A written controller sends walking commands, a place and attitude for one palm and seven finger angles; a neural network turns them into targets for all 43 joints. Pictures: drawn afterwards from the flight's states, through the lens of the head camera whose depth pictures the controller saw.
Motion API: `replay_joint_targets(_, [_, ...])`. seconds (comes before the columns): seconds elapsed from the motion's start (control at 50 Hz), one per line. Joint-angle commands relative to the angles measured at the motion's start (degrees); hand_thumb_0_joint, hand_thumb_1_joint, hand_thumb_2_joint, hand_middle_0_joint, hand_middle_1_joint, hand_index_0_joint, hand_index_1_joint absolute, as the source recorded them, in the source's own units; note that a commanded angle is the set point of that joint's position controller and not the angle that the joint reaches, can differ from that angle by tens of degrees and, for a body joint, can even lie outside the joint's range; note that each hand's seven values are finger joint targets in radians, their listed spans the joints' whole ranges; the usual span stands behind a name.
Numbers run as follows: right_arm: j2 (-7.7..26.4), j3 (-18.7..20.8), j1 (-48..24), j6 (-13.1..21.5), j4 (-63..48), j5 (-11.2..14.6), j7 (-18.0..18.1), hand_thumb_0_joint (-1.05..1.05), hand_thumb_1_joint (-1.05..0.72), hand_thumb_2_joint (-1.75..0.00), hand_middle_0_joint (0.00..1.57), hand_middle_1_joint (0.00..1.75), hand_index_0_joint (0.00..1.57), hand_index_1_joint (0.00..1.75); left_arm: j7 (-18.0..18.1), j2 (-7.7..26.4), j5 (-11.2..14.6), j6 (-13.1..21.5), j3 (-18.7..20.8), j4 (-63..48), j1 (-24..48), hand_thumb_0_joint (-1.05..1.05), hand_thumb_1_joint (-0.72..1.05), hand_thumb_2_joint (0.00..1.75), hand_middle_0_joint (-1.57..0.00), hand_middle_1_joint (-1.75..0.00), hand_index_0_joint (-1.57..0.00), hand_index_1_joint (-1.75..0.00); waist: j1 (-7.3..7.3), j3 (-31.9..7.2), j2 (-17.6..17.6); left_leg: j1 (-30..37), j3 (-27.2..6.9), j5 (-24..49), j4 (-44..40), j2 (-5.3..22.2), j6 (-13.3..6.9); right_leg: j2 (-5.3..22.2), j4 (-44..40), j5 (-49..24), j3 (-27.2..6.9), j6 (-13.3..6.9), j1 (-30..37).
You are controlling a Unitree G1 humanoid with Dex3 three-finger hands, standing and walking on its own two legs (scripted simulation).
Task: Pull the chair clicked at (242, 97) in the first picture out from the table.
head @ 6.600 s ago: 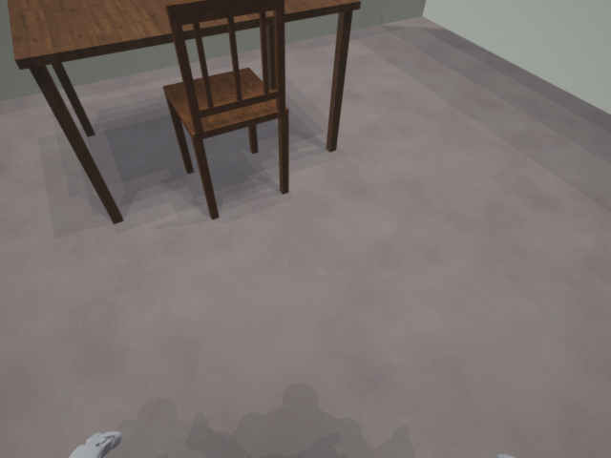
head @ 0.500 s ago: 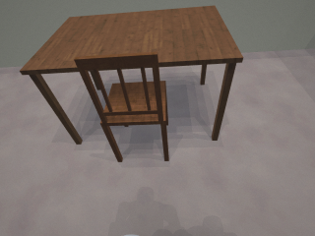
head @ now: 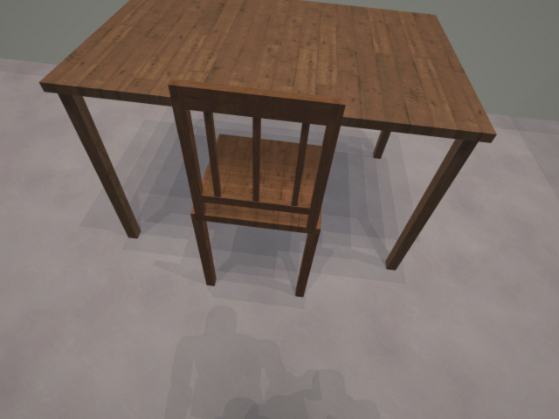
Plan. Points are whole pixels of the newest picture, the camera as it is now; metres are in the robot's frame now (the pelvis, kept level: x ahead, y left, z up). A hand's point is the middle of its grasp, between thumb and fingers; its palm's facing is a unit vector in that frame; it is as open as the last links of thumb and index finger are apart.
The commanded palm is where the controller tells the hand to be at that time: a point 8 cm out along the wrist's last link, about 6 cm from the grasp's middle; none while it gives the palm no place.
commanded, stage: take the last steps up to it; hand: left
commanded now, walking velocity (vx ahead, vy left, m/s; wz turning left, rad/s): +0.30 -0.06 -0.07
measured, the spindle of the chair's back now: (256, 162) +0.68 +0.13 -0.09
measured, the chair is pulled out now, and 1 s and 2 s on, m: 0.00 0.00 0.00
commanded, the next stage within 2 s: come to a stop and stand still in 0.40 s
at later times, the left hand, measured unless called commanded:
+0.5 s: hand (226, 316) +0.31 +0.13 -0.16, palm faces -0.07 -0.98 -0.21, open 7.4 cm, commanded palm none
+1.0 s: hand (193, 345) +0.26 +0.18 -0.18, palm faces +0.06 -0.97 -0.22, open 7.4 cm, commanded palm none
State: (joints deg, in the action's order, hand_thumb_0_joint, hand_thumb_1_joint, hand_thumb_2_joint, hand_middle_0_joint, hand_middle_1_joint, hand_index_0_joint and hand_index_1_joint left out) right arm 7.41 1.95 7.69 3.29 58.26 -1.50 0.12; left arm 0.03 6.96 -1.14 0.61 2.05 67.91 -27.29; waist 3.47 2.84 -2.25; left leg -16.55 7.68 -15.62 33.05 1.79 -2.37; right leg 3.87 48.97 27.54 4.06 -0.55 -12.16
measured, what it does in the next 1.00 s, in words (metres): walks ahead: right foot, then left foot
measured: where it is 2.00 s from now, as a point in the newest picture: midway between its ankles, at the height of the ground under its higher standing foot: outside the picture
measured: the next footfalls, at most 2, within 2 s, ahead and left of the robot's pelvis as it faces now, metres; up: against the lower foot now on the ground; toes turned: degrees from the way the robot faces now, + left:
right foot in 0.46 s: +0.30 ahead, -0.13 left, +0.00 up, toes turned -8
left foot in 0.98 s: +0.27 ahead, +0.06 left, +0.00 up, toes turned +3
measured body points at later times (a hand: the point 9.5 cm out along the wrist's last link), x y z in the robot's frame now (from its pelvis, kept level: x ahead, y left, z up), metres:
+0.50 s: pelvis +0.18 -0.04 -0.01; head +0.23 -0.06 +0.44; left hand +0.32 +0.19 -0.15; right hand +0.06 -0.23 -0.16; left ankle +0.03 +0.09 -0.70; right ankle +0.26 -0.13 -0.73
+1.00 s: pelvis +0.21 -0.01 +0.00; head +0.24 +0.00 +0.45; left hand +0.25 +0.23 -0.16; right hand +0.30 -0.25 -0.14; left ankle +0.19 +0.10 -0.73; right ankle +0.26 -0.13 -0.73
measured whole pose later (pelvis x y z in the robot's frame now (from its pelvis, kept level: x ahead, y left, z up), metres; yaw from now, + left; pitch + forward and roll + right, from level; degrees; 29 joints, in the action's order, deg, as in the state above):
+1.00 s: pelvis +0.21 -0.01 +0.00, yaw -1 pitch +0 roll +0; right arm 10.3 3.0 6.3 -1.4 57.1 -0.6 1.3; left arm 2.0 11.1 -1.1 -1.9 3.0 58.6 -10.6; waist 1.8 4.5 -1.6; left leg -12.3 1.6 -18.4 30.7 0.2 0.8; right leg 3.4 32.4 12.0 6.4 -0.7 -19.9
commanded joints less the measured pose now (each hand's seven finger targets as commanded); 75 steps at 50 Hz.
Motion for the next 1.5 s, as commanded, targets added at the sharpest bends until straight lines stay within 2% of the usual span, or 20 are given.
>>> replay_joint_targets(0.0, [8.0, 1.5, 10.9, 0.1, 1.3, 0.4, 1.4, 0.0, -0.9, -0.9, 0.2, 0.3, 0.2, 0.3, -0.3, 4.2, -0.4, 1.4, 1.3, -5.3, 4.9, 0.0, 0.9, 0.9, -0.2, -0.3, -0.2, -0.3, -4.89, 4.2, 5.9, 7.4, -21.0, -3.9, -24.9, 18.3, -6.4, 4.1, 18.3, -7.2, -3.6, -0.5, -21.4])
replay_joint_targets(0.12, [5.7, 1.1, 13.5, 2.0, 1.9, 0.6, 1.8, 0.0, -0.9, -0.9, 0.2, 0.3, 0.2, 0.3, -0.7, 3.4, -0.7, 0.3, 1.8, -7.1, 6.6, 0.0, 0.9, 0.9, -0.2, -0.3, -0.2, -0.3, -2.79, 1.8, 7.1, 12.0, -8.9, 24.1, -23.1, 13.9, -6.1, 3.5, 14.1, -15.6, -2.3, 1.8, -23.0])
replay_joint_targets(0.32, [8.5, 1.2, 18.6, 0.8, 4.4, -0.5, 1.8, 0.0, -0.9, -0.9, 0.2, 0.3, 0.2, 0.3, -1.1, 4.7, 0.1, 0.4, 1.0, -13.7, 22.9, 0.0, 0.9, 0.9, -0.2, -0.3, -0.2, -0.3, -6.07, 5.4, 9.5, 16.9, -5.6, 36.0, -17.9, 14.3, -6.1, 1.1, -8.2, -14.8, 1.4, -0.4, -20.7])
replay_joint_targets(0.38, [9.3, 1.3, 18.1, 0.3, 5.2, -0.2, 1.8, 0.0, -0.9, -0.9, 0.2, 0.3, 0.2, 0.3, -0.8, 6.2, 0.2, 1.2, 1.2, -12.4, 17.3, 0.0, 0.9, 0.9, -0.2, -0.3, -0.2, -0.3, -3.41, 0.9, 7.3, 15.7, -4.7, 44.5, -9.1, 13.6, -4.6, -2.5, -15.9, -16.0, 3.6, -2.3, -7.6])
replay_joint_targets(0.42, [8.3, 1.1, 17.8, 0.4, 5.2, 0.9, 1.2, 0.0, -0.9, -0.9, 0.2, 0.3, 0.2, 0.3, -0.1, 10.5, -0.3, 2.7, 2.4, -7.9, 4.4, 0.0, 0.9, 0.9, -0.2, -0.3, -0.2, -0.3, 1.99, -7.9, 1.7, 5.0, -1.6, 33.9, 8.7, 8.7, -0.7, 1.0, -20.4, -29.9, -0.9, -4.5, 15.2])
replay_joint_targets(0.44, [5.2, 0.8, 20.3, 0.6, 4.1, 1.5, 1.0, 0.0, -0.9, -0.9, 0.2, 0.3, 0.2, 0.3, 0.5, 15.8, -0.3, 3.1, 3.9, -6.4, -1.8, 0.0, 0.9, 0.9, -0.2, -0.3, -0.2, -0.3, 3.03, -15.5, -10.6, -7.6, 1.5, -1.4, 26.5, -0.1, 1.9, 16.5, -22.4, -48.2, -21.0, -11.4, 27.9])
replay_joint_targets(0.46, [6.0, 0.7, 19.7, 0.1, 3.5, 1.8, 1.5, 0.0, -0.9, -0.9, 0.2, 0.3, 0.2, 0.3, 0.6, 17.9, 0.9, 2.9, 3.6, -6.1, -2.6, 0.0, 0.9, 0.9, -0.2, -0.3, -0.2, -0.3, 2.19, -18.0, -8.6, -9.3, -4.3, -20.4, 38.3, -1.5, 1.5, 21.4, -26.0, -56.6, -25.3, -16.3, 25.9])
replay_joint_targets(0.48, [5.6, 1.0, 19.1, -0.5, 3.7, 1.8, 1.8, 0.0, -0.9, -0.9, 0.2, 0.3, 0.2, 0.3, 1.0, 16.0, 0.9, 2.5, 3.2, -7.4, 2.7, 0.0, 0.9, 0.9, -0.2, -0.3, -0.2, -0.3, 0.52, -13.2, -5.7, -9.2, -7.5, -18.0, 41.4, 0.6, 0.9, 20.1, -28.2, -51.5, -22.1, -16.8, 18.5])
replay_joint_targets(0.52, [3.7, 0.6, 15.7, -1.6, 4.3, 1.3, 1.6, 0.0, -0.9, -0.9, 0.2, 0.3, 0.2, 0.3, 1.5, 11.3, 0.9, 2.4, 1.8, -9.5, 12.0, 0.0, 0.9, 0.9, -0.2, -0.3, -0.2, -0.3, -2.49, -4.9, -0.8, -8.3, -8.7, -12.3, 39.0, 3.3, 2.4, 17.0, -29.8, -53.2, -15.7, -13.5, 4.8])
replay_joint_targets(0.58, [0.7, -0.2, 18.9, -4.2, 6.3, 1.4, 2.0, 0.0, -0.9, -0.9, 0.2, 0.3, 0.2, 0.3, 2.4, 8.6, 0.3, 1.9, 0.6, -10.7, 18.4, 0.0, 0.9, 0.9, -0.2, -0.3, -0.2, -0.3, -6.83, -3.9, 3.1, -0.1, -7.8, -8.4, 26.2, 3.0, 4.1, 12.8, -30.5, -57.2, -5.0, -9.7, -5.4])
replay_joint_targets(0.78, [5.5, 2.0, 7.6, -6.4, 0.0, 1.0, 1.3, 0.0, -0.9, -0.9, 0.2, 0.3, 0.2, 0.3, 3.0, 12.2, -0.4, -0.7, 2.8, -11.6, 14.2, 0.0, 0.9, 0.9, -0.2, -0.3, -0.2, -0.3, -2.22, -5.9, -6.8, -6.0, -8.1, -9.9, 19.9, -0.1, 5.9, 15.3, -27.2, -55.4, -9.7, -12.1, 3.0])
replay_joint_targets(0.86, [5.1, 1.9, 5.6, -5.7, -1.6, 1.3, 1.1, 0.0, -0.9, -0.9, 0.2, 0.3, 0.2, 0.3, 2.9, 13.2, -0.9, -1.1, 3.1, -12.2, 14.5, 0.0, 0.9, 0.9, -0.2, -0.3, -0.2, -0.3, -2.29, -6.7, -8.2, -2.0, -7.4, -9.5, 9.9, -0.7, 5.2, 13.8, -26.2, -48.8, -10.4, -11.3, 3.4])
replay_joint_targets(0.92, [5.0, 1.5, 9.1, -4.8, -0.5, 1.2, 1.0, 0.0, -0.9, -0.9, 0.2, 0.3, 0.2, 0.3, 2.8, 13.1, -0.2, -1.5, 2.9, -11.9, 15.5, 0.0, 0.9, 0.9, -0.2, -0.3, -0.2, -0.3, -4.47, -7.4, -6.1, 9.4, -5.6, 4.0, -7.8, -1.0, 4.6, 10.5, -23.4, -34.2, -8.9, -6.5, -1.4])
replay_joint_targets(0.98, [12.1, 1.9, 4.5, -4.0, -3.0, 0.3, 1.2, 0.0, -0.9, -0.9, 0.2, 0.3, 0.2, 0.3, 2.4, 7.6, 0.5, -2.3, 1.3, -12.2, 13.1, 0.0, 0.9, 0.9, -0.2, -0.3, -0.2, -0.3, -2.43, -4.4, 17.2, 4.9, -21.9, 24.2, -18.6, 17.4, -3.6, -1.3, -8.4, 1.2, -1.5, 1.0, -7.3])
replay_joint_targets(1.08, [8.8, 0.2, 0.0, -3.6, -2.7, 0.6, 2.6, 0.0, -0.9, -0.9, 0.2, 0.3, 0.2, 0.3, 2.1, 8.4, 0.1, -2.9, 1.5, -8.5, 10.6, 0.0, 0.9, 0.9, -0.2, -0.3, -0.2, -0.3, -0.69, -1.7, 11.0, 5.2, -13.6, 28.3, -16.8, 11.2, -5.8, -2.2, 4.2, -3.1, -5.9, 1.2, -8.6])
replay_joint_targets(1.2, [9.2, 0.7, 5.6, -3.4, 0.2, 0.6, 2.5, 0.0, -0.9, -0.9, 0.2, 0.3, 0.2, 0.3, 2.2, 6.3, 0.3, -2.2, 0.0, -7.9, 12.0, 0.0, 0.9, 0.9, -0.2, -0.3, -0.2, -0.3, -3.69, -2.5, 9.8, 12.2, -16.4, 25.0, -17.0, 11.9, -7.2, -0.9, -10.8, -1.0, -3.7, 2.3, -5.9])
replay_joint_targets(1.26, [9.0, 0.7, 6.8, -3.2, 1.7, 1.2, 2.4, 0.0, -0.9, -0.9, 0.2, 0.3, 0.2, 0.3, 2.5, 6.0, 0.4, -1.4, -0.4, -5.5, 7.8, 0.0, 0.9, 0.9, -0.2, -0.3, -0.2, -0.3, -2.61, -5.5, 7.6, 13.3, -15.5, 25.0, -13.3, 9.2, -4.6, -0.9, -25.9, -12.2, -2.9, 2.0, 1.6])
replay_joint_targets(1.32, [5.8, 0.0, 6.7, -2.8, 2.0, 1.9, 1.9, 0.0, -0.9, -0.9, 0.2, 0.3, 0.2, 0.3, 2.8, 8.7, 0.4, 0.0, -0.6, -4.5, 7.9, 0.0, 0.9, 0.9, -0.2, -0.3, -0.2, -0.3, -3.97, -4.1, 0.8, 8.8, -11.1, 14.7, -11.2, 3.6, 1.0, 5.5, -30.1, -29.1, -9.7, -1.0, 4.9])
replay_joint_targets(1.38, [5.9, -0.1, 7.3, -3.2, 3.7, 1.3, 1.8, 0.0, -0.9, -0.9, 0.2, 0.3, 0.2, 0.3, 2.7, 7.5, 0.5, 0.4, -1.0, -4.0, 8.9, 0.0, 0.9, 0.9, -0.2, -0.3, -0.2, -0.3, -4.25, -2.6, -5.5, 11.1, -9.9, 13.7, -11.5, 3.4, 1.5, 4.1, -30.1, -28.7, -8.4, -1.3, 2.0])
replay_joint_targets(1.48, [5.9, -0.8, 8.6, -3.4, 6.1, 1.2, 1.6, 0.0, -0.9, -0.9, 0.2, 0.3, 0.2, 0.3, 2.7, 7.0, 0.8, 0.1, -1.3, -3.8, 8.5, 0.0, 0.9, 0.9, -0.2, -0.3, -0.2, -0.3, -3.8, 3.4, -1.2, 9.7, -10.1, 7.9, -14.4, 3.2, 1.6, 2.9, -33.5, -14.1, -8.7, -1.3, -1.8])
